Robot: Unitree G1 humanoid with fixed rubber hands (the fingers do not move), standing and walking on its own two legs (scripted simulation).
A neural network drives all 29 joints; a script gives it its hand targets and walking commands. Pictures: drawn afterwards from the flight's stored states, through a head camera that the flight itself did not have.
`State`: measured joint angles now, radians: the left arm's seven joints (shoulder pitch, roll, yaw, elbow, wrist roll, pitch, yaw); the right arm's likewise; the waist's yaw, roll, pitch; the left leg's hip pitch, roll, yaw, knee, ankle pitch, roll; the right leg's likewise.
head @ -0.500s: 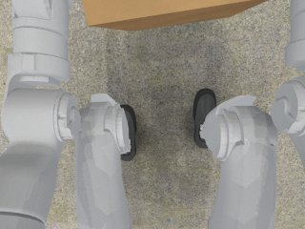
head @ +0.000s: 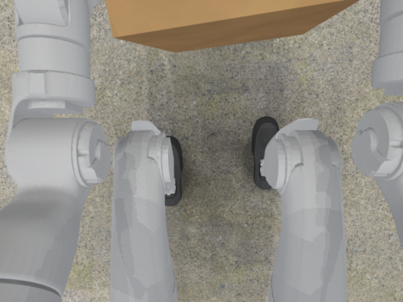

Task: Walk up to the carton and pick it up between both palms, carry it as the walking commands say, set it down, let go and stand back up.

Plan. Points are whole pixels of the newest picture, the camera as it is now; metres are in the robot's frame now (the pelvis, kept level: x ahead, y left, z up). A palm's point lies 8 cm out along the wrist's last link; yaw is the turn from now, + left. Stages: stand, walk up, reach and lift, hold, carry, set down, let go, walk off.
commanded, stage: reach and lift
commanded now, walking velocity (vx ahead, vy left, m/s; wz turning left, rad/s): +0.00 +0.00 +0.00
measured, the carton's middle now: out of the picture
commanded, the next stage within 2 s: none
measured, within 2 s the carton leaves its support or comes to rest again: neither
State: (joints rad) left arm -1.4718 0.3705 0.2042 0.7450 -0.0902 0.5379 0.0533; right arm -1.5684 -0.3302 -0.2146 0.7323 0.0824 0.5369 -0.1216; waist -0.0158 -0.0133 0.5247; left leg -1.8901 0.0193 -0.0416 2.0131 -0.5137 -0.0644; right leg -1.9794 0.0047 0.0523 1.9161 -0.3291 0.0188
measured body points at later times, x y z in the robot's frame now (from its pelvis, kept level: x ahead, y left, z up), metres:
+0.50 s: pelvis -0.01 -0.01 +0.06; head +0.31 -0.01 +0.36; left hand +0.56 +0.17 +0.00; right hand +0.58 -0.17 +0.02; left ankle +0.15 +0.14 -0.39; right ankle +0.20 -0.13 -0.39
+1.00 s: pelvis +0.00 -0.01 +0.13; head +0.30 -0.01 +0.45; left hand +0.54 +0.18 +0.07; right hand +0.55 -0.16 +0.09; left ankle +0.15 +0.14 -0.39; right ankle +0.20 -0.13 -0.39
